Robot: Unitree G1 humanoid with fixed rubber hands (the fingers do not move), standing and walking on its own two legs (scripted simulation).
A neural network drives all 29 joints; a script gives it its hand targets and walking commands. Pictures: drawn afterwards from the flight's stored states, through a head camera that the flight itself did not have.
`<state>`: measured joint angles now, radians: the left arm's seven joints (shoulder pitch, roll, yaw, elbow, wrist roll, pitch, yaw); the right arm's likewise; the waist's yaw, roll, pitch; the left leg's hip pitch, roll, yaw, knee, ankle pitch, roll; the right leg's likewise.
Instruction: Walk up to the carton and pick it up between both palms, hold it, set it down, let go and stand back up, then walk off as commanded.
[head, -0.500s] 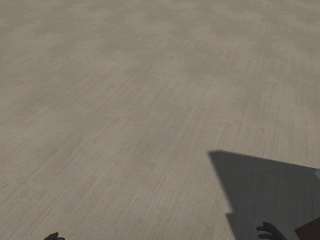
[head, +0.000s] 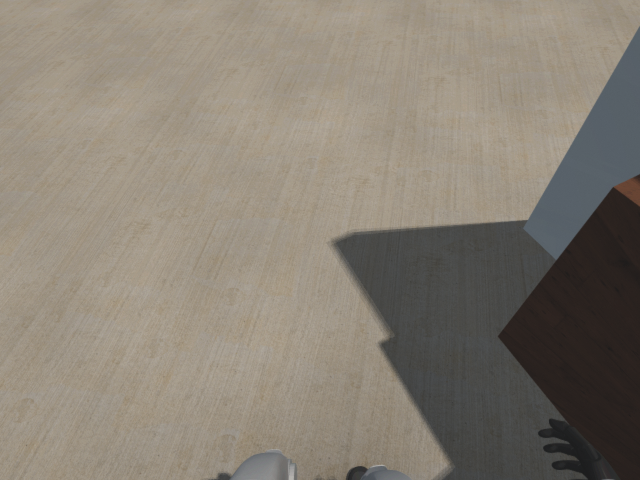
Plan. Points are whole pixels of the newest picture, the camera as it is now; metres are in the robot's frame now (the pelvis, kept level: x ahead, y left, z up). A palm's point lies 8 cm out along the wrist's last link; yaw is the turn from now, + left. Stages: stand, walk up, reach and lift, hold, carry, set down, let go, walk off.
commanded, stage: walk up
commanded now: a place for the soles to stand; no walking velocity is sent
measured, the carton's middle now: out of the picture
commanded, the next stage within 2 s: none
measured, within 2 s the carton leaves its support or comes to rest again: neither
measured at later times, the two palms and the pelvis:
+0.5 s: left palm out of the picture +0.02 +0.16 -0.07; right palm out of the picture +0.00 -0.51 -0.09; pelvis -0.09 -0.15 -0.01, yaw -14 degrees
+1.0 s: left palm out of the picture +0.05 +0.04 -0.09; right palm out of the picture -0.15 -0.57 -0.05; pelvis -0.12 -0.22 +0.01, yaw -25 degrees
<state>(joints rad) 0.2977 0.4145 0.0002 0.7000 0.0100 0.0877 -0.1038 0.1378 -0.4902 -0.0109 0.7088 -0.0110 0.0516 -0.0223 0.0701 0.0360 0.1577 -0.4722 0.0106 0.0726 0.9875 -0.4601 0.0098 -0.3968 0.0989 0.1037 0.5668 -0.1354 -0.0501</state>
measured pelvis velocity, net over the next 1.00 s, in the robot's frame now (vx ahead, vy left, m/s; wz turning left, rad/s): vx -0.12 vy -0.22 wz -0.44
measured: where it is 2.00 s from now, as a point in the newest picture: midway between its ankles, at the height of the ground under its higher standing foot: outside the picture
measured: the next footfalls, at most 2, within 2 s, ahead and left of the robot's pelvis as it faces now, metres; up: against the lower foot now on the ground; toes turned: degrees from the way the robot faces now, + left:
left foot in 0.12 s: +0.09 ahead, +0.08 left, +0.00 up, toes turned -1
right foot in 0.42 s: -0.04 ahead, -0.28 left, +0.00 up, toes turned -7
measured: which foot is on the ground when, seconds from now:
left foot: up 0.00-0.10, down 0.12-0.42, up 0.44-0.78, down 0.80-1.00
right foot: down 0.00-0.14, up 0.16-0.40, down 0.42-0.84, up 0.86-1.00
